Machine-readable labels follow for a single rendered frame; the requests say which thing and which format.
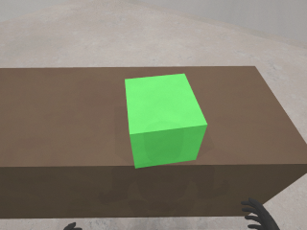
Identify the carton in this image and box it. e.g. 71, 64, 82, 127
125, 74, 207, 169

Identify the pedestal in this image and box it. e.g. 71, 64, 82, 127
0, 65, 307, 219

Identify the robot right hand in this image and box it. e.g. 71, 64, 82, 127
241, 197, 280, 230

